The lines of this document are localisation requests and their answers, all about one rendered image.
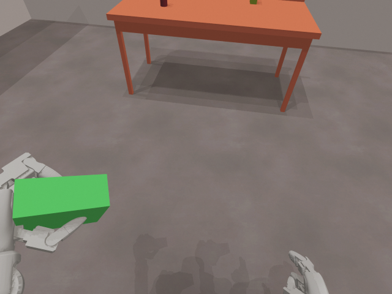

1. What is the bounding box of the table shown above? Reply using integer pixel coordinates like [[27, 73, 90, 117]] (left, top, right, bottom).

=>
[[106, 0, 322, 112]]

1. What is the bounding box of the robot left forearm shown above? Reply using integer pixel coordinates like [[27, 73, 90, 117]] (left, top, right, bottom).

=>
[[0, 251, 25, 294]]

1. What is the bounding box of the sponge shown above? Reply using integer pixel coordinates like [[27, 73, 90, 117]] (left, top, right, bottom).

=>
[[12, 174, 110, 231]]

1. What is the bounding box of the right robot hand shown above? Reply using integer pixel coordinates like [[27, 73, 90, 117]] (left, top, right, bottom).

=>
[[283, 251, 329, 294]]

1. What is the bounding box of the left robot hand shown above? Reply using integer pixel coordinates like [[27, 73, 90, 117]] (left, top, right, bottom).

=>
[[0, 153, 87, 253]]

